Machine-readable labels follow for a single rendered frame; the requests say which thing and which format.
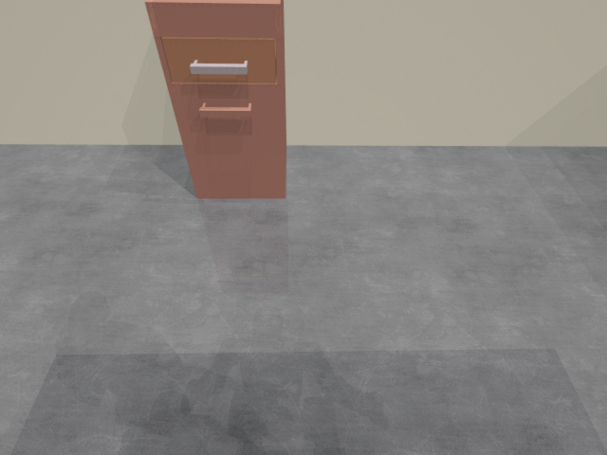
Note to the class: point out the cabinet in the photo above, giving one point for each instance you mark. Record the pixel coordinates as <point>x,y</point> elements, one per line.
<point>228,157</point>

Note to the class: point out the handle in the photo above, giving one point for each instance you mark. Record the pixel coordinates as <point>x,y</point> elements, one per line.
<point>225,111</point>
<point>197,68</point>

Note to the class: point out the drawer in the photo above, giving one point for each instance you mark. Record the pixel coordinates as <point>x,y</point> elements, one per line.
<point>259,52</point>

